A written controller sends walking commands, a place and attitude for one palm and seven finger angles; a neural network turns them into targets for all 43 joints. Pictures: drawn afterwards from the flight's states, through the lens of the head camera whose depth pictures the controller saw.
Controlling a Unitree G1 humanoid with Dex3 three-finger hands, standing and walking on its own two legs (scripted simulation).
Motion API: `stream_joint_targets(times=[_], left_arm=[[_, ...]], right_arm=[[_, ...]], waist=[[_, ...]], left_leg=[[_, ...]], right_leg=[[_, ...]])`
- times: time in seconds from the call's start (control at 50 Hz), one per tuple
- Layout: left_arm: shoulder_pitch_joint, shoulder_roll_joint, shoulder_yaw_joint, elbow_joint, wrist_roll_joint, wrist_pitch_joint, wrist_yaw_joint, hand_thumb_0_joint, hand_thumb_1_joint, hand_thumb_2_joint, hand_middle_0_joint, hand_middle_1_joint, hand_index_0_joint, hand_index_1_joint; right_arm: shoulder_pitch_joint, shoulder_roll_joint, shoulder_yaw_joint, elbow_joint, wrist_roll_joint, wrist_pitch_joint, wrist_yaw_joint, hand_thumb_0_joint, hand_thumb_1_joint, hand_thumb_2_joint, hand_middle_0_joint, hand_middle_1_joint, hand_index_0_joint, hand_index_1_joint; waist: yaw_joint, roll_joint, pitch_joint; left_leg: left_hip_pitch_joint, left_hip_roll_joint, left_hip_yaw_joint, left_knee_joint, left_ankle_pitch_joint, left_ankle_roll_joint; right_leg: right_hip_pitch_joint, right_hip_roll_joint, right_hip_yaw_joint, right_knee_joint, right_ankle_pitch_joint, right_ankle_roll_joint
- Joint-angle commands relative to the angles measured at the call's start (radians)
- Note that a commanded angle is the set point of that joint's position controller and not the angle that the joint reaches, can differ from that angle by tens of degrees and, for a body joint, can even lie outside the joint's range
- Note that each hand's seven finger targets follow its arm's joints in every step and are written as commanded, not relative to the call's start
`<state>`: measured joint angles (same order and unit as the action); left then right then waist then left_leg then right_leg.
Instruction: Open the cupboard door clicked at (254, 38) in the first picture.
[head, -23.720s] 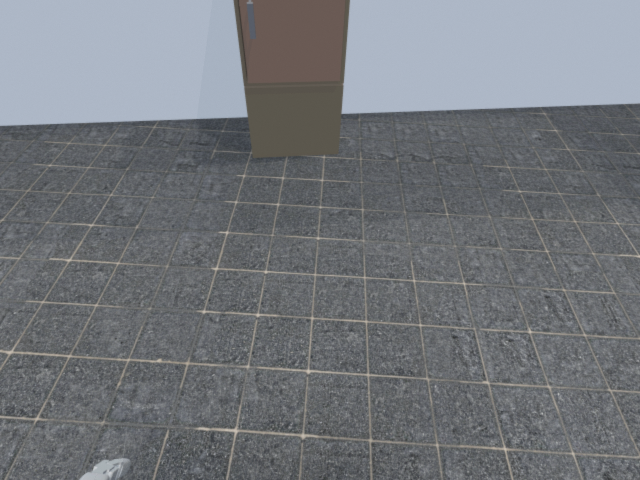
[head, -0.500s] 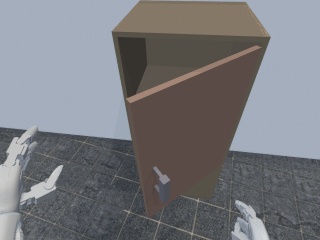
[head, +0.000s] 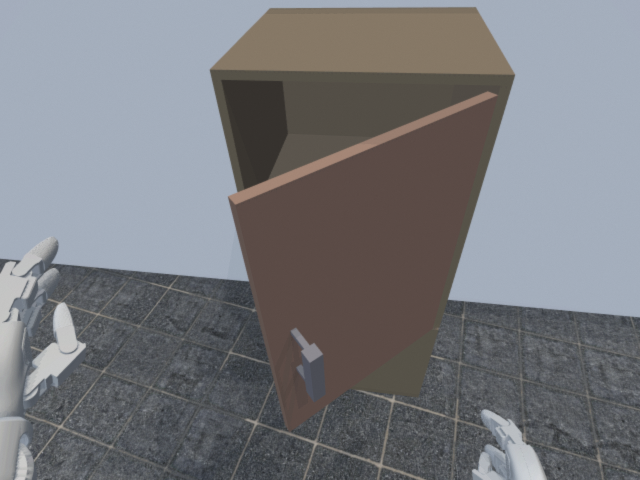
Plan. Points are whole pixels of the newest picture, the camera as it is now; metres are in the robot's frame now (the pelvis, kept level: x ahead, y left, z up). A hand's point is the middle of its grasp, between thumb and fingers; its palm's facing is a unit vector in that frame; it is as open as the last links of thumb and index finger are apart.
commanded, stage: step back with the hand held close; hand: left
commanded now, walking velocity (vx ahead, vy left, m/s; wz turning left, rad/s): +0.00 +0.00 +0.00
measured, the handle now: (306, 364) +0.32 +0.07 -0.08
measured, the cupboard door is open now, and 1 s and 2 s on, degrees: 44 44 44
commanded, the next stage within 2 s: stop stepping back and stand still in 1.16 s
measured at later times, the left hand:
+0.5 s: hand (72, 365) +0.17 +0.26 +0.15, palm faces +0.36 -0.78 -0.52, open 7.4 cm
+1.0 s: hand out of the picture +0.10 +0.30 +0.16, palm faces +0.46 -0.76 -0.45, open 7.4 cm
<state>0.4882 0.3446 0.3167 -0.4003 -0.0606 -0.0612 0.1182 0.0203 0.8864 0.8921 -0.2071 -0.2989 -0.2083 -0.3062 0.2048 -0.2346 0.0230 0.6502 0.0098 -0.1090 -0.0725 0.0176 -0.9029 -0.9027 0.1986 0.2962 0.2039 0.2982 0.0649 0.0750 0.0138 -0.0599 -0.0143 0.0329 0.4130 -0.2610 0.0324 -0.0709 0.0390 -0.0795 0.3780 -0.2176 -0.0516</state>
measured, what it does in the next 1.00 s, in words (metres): walks backwards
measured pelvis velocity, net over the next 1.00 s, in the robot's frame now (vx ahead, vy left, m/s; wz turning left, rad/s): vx -0.10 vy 0.03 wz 0.00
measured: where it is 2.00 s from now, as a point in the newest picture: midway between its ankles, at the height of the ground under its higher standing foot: outside the picture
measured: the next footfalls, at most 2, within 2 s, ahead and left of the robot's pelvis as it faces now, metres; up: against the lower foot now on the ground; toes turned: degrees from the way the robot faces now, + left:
right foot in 1.16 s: -0.22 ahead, -0.07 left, +0.00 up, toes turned -2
left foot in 1.48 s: -0.23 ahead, +0.12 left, +0.00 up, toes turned +4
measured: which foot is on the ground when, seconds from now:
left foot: down 0.00-1.00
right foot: down 0.00-0.72, up 0.74-1.00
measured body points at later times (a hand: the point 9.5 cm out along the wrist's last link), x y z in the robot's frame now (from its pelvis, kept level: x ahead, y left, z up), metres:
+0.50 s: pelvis -0.04 +0.00 +0.00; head -0.03 -0.01 +0.45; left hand +0.14 +0.30 +0.18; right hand +0.13 -0.25 -0.09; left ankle -0.02 +0.10 -0.74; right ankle +0.00 -0.08 -0.74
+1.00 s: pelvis -0.10 +0.03 +0.00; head -0.07 +0.05 +0.45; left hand +0.07 +0.34 +0.18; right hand +0.08 -0.18 -0.08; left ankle -0.02 +0.10 -0.74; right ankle -0.22 -0.09 -0.71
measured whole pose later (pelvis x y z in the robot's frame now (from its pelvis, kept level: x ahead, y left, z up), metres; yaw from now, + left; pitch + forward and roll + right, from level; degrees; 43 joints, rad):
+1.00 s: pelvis -0.10 +0.03 +0.00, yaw +0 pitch +4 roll -2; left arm 0.55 0.41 0.43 -0.53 -0.03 -0.16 0.18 0.02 0.89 0.89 -0.20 -0.30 -0.20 -0.31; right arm 0.18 -0.15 0.03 0.64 -0.02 -0.11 -0.06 0.02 -0.90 -0.90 0.20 0.30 0.21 0.30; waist 0.03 -0.03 -0.03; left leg -0.38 -0.03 0.04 0.35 -0.04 0.08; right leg -0.17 0.05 0.02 0.61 -0.42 0.00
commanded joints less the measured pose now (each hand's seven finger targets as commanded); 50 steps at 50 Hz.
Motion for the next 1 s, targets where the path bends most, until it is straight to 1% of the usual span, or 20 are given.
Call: stream_joint_targets(times=[0.0, 0.04, 0.06, 0.08, 0.1, 0.14, 0.22, 0.32, 0.38, 0.46, 0.54, 0.6, 0.64, 0.66, 0.72, 0.78, 0.82, 0.84, 0.9, 0.98], left_arm=[[-0.089, 0.167, 0.108, -0.148, -0.009, -0.068, 0.010, 0.000, 0.900, 0.900, -0.200, -0.300, -0.200, -0.300], [-0.090, 0.166, 0.109, -0.140, -0.011, -0.074, 0.006, 0.000, 0.900, 0.900, -0.200, -0.300, -0.200, -0.300], [-0.170, 0.211, 0.136, -0.171, -0.009, -0.081, 0.011, 0.000, 0.900, 0.900, -0.200, -0.300, -0.200, -0.300], [-0.222, 0.305, 0.243, -0.195, 0.004, -0.116, 0.021, 0.000, 0.900, 0.900, -0.200, -0.300, -0.200, -0.300], [-0.127, 0.237, 0.195, -0.131, 0.008, -0.120, 0.014, 0.000, 0.900, 0.900, -0.200, -0.300, -0.200, -0.300], [-0.079, 0.203, 0.153, -0.147, 0.014, -0.126, 0.009, 0.000, 0.900, 0.900, -0.200, -0.300, -0.200, -0.300], [-0.007, 0.211, 0.156, -0.214, 0.014, -0.146, 0.019, 0.000, 0.900, 0.900, -0.200, -0.300, -0.200, -0.300], [0.046, 0.258, 0.216, -0.252, 0.006, -0.149, 0.036, 0.000, 0.900, 0.900, -0.200, -0.300, -0.200, -0.300], [0.072, 0.262, 0.228, -0.241, 0.003, -0.149, 0.044, 0.000, 0.900, 0.900, -0.200, -0.300, -0.200, -0.300], [0.080, 0.253, 0.218, -0.232, 0.002, -0.149, 0.047, 0.000, 0.900, 0.900, -0.200, -0.300, -0.200, -0.300], [0.074, 0.247, 0.203, -0.243, 0.012, -0.154, 0.056, 0.000, 0.900, 0.900, -0.200, -0.300, -0.200, -0.300], [0.066, 0.247, 0.194, -0.278, 0.020, -0.166, 0.067, 0.000, 0.900, 0.900, -0.200, -0.300, -0.200, -0.300], [0.066, 0.250, 0.200, -0.312, 0.029, -0.177, 0.080, 0.000, 0.900, 0.900, -0.200, -0.300, -0.200, -0.300], [0.062, 0.263, 0.210, -0.332, 0.034, -0.181, 0.084, 0.000, 0.900, 0.900, -0.200, -0.300, -0.200, -0.300], [0.014, 0.238, 0.214, -0.398, 0.078, -0.183, 0.096, 0.000, 0.900, 0.900, -0.200, -0.300, -0.200, -0.300], [0.001, 0.257, 0.234, -0.381, 0.077, -0.175, 0.099, 0.000, 0.900, 0.900, -0.200, -0.300, -0.200, -0.300], [0.056, 0.240, 0.225, -0.339, 0.057, -0.168, 0.083, 0.000, 0.900, 0.900, -0.200, -0.300, -0.200, -0.300], [0.081, 0.229, 0.216, -0.323, 0.046, -0.163, 0.080, 0.000, 0.900, 0.900, -0.200, -0.300, -0.200, -0.300], [0.047, 0.205, 0.167, -0.333, 0.026, -0.160, 0.065, 0.000, 0.900, 0.900, -0.200, -0.300, -0.200, -0.300], [-0.025, 0.237, 0.157, -0.383, 0.014, -0.162, 0.046, 0.000, 0.900, 0.900, -0.200, -0.300, -0.200, -0.300]], right_arm=[[-0.152, -0.101, -0.038, -0.165, -0.001, -0.058, -0.009, 0.000, -0.900, -0.900, 0.200, 0.300, 0.200, 0.300], [-0.152, -0.101, -0.041, -0.164, -0.002, -0.056, -0.009, 0.000, -0.900, -0.900, 0.200, 0.300, 0.200, 0.300], [-0.161, -0.106, -0.040, -0.159, -0.001, -0.058, -0.012, 0.000, -0.900, -0.900, 0.200, 0.300, 0.200, 0.300], [-0.128, -0.124, -0.045, -0.195, 0.008, -0.038, -0.014, 0.000, -0.900, -0.900, 0.200, 0.300, 0.200, 0.300], [-0.125, -0.114, -0.051, -0.173, 0.000, -0.025, -0.011, 0.000, -0.900, -0.900, 0.200, 0.300, 0.200, 0.300], [-0.137, -0.115, -0.050, -0.182, -0.003, -0.009, -0.004, 0.000, -0.900, -0.900, 0.200, 0.300, 0.200, 0.300], [-0.129, -0.122, -0.058, -0.199, -0.003, 0.003, -0.009, 0.000, -0.900, -0.900, 0.200, 0.300, 0.200, 0.300], [-0.133, -0.117, -0.073, -0.220, 0.004, 0.027, -0.018, 0.000, -0.900, -0.900, 0.200, 0.300, 0.200, 0.300], [-0.135, -0.113, -0.077, -0.224, 0.007, 0.039, -0.023, 0.000, -0.900, -0.900, 0.200, 0.300, 0.200, 0.300], [-0.142, -0.118, -0.082, -0.223, 0.007, 0.043, -0.024, 0.000, -0.900, -0.900, 0.200, 0.300, 0.200, 0.300], [-0.119, -0.119, -0.081, -0.222, 0.005, 0.043, -0.020, 0.000, -0.900, -0.900, 0.200, 0.300, 0.200, 0.300], [-0.107, -0.123, -0.079, -0.221, 0.001, 0.038, -0.023, 0.000, -0.900, -0.900, 0.200, 0.300, 0.200, 0.300], [-0.088, -0.124, -0.074, -0.221, -0.014, 0.037, -0.031, 0.000, -0.900, -0.900, 0.200, 0.300, 0.200, 0.300], [-0.101, -0.131, -0.075, -0.219, -0.018, 0.034, -0.035, 0.000, -0.900, -0.900, 0.200, 0.300, 0.200, 0.300], [-0.088, -0.133, -0.074, -0.236, -0.051, 0.012, -0.047, 0.000, -0.900, -0.900, 0.200, 0.300, 0.200, 0.300], [-0.078, -0.099, -0.079, -0.219, -0.050, -0.024, -0.037, 0.000, -0.900, -0.900, 0.200, 0.300, 0.200, 0.300], [-0.069, -0.094, -0.079, -0.205, -0.027, -0.040, -0.018, 0.000, -0.900, -0.900, 0.200, 0.300, 0.200, 0.300], [-0.064, -0.091, -0.076, -0.194, -0.024, -0.044, -0.015, 0.000, -0.900, -0.900, 0.200, 0.300, 0.200, 0.300], [-0.067, -0.105, -0.067, -0.156, -0.033, -0.051, -0.007, 0.000, -0.900, -0.900, 0.200, 0.300, 0.200, 0.300], [-0.081, -0.117, -0.071, -0.133, -0.037, -0.055, 0.011, 0.000, -0.900, -0.900, 0.200, 0.300, 0.200, 0.300]], waist=[[-0.004, -0.048, 0.000], [-0.002, -0.065, -0.009], [-0.002, -0.031, -0.018], [-0.048, -0.093, 0.049], [-0.052, -0.108, 0.012], [-0.054, -0.089, -0.009], [-0.054, -0.001, -0.121], [-0.053, -0.072, -0.183], [-0.055, -0.061, -0.179], [-0.057, -0.061, -0.140], [-0.067, -0.101, -0.092], [-0.073, -0.085, -0.074], [-0.077, -0.055, -0.063], [-0.073, 0.006, -0.061], [-0.061, 0.188, -0.064], [-0.064, 0.126, -0.078], [-0.058, 0.058, -0.103], [-0.063, 0.029, -0.108], [-0.071, 0.067, -0.131], [-0.056, 0.111, -0.263]], left_leg=[[-0.041, 0.032, -0.039, -0.060, 0.169, 0.003], [-0.035, 0.031, -0.034, -0.056, 0.157, 0.007], [-0.029, 0.028, -0.035, -0.056, 0.150, 0.007], [-0.099, 0.046, -0.076, -0.015, 0.077, 0.019], [-0.081, 0.041, -0.072, 0.022, 0.067, 0.020], [-0.072, 0.037, -0.058, 0.043, 0.088, 0.017], [-0.077, 0.053, -0.059, 0.014, 0.181, 0.010], [-0.119, 0.071, -0.070, 0.017, 0.288, 0.004], [-0.150, 0.075, -0.078, 0.019, 0.309, 0.001], [-0.194, 0.073, -0.086, 0.017, 0.213, 0.008], [-0.236, 0.053, -0.084, 0.043, 0.010, 0.012], [-0.235, 0.054, -0.100, 0.057, -0.091, 0.015], [-0.253, 0.073, -0.138, 0.025, -0.139, 0.020], [-0.292, 0.100, -0.169, -0.031, -0.176, 0.030], [-0.601, 0.263, -0.388, -0.329, -0.417, 0.076], [-0.494, 0.288, -0.346, -0.269, -0.259, 0.113], [-0.308, 0.239, -0.270, -0.216, -0.123, 0.104], [-0.237, 0.230, -0.278, -0.218, -0.083, 0.094], [-0.071, 0.241, -0.276, -0.204, 0.175, 0.072], [0.128, 0.233, -0.221, -0.122, 0.628, 0.040]], right_leg=[[-0.032, -0.051, 0.081, -0.090, 0.105, 0.028], [-0.032, -0.053, 0.086, -0.099, 0.088, 0.032], [-0.031, -0.055, 0.090, -0.105, 0.080, 0.029], [-0.141, -0.109, 0.202, -0.163, 0.081, 0.038], [-0.151, -0.138, 0.214, -0.175, 0.067, 0.034], [-0.172, -0.154, 0.211, -0.179, 0.075, 0.041], [-0.102, -0.149, 0.169, -0.095, 0.197, 0.035], [-0.046, -0.135, 0.145, -0.014, 0.349, 0.037], [-0.044, -0.137, 0.147, 0.009, 0.377, 0.031], [-0.094, -0.138, 0.165, -0.019, 0.256, 0.031], [-0.180, -0.157, 0.203, -0.092, 0.008, 0.015], [-0.250, -0.164, 0.199, -0.113, -0.139, 0.005], [-0.268, -0.140, 0.170, -0.088, -0.195, 0.008], [-0.238, -0.111, 0.151, -0.051, -0.196, 0.019], [0.038, 0.048, 0.084, 0.377, -0.059, 0.060], [-0.089, 0.025, 0.142, 0.571, -0.163, 0.056], [-0.178, 0.010, 0.107, 0.450, -0.198, 0.057], [-0.213, 0.015, 0.095, 0.387, -0.226, 0.056], [-0.260, 0.015, 0.091, 0.240, -0.257, 0.054], [-0.247, 0.026, 0.090, 0.168, -0.188, 0.048]])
